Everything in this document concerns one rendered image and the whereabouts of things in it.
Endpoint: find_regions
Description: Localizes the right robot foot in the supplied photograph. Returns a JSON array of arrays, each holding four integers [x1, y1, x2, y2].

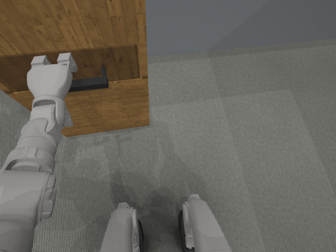
[[178, 210, 195, 252]]

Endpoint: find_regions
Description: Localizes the cabinet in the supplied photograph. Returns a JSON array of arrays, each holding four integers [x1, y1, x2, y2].
[[0, 0, 150, 137]]

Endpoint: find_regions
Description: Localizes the handle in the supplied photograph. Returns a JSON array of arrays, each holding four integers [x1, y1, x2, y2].
[[68, 66, 109, 92]]

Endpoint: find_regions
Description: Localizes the left robot upper arm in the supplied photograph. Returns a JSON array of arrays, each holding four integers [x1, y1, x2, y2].
[[0, 170, 56, 252]]

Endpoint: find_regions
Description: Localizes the left robot hand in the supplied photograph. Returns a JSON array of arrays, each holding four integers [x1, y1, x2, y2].
[[27, 52, 78, 127]]

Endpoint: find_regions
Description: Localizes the robot right shin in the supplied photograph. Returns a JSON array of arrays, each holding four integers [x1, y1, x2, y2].
[[184, 194, 200, 248]]

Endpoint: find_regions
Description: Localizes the drawer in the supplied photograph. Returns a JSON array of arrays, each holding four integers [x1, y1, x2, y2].
[[0, 44, 141, 92]]

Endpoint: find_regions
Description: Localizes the left robot forearm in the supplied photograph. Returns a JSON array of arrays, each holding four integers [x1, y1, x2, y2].
[[0, 96, 66, 175]]

